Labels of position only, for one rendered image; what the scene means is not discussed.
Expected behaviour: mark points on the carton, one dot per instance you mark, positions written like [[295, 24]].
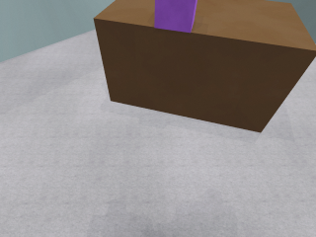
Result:
[[175, 15]]

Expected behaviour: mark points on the pedestal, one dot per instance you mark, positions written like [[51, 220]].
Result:
[[236, 67]]

